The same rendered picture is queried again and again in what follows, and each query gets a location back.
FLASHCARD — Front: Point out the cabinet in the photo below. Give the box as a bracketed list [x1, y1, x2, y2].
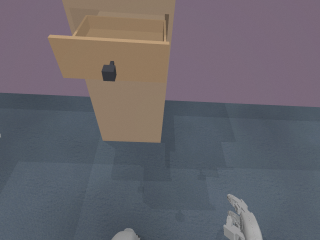
[62, 0, 176, 143]

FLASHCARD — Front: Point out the robot left shin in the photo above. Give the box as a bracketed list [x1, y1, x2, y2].
[124, 228, 135, 233]

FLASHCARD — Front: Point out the handle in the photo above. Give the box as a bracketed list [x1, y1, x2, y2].
[101, 61, 117, 82]

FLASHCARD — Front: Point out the robot right hand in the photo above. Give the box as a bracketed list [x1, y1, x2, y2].
[223, 194, 263, 240]

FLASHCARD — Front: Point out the drawer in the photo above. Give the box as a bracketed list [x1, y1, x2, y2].
[48, 15, 170, 83]

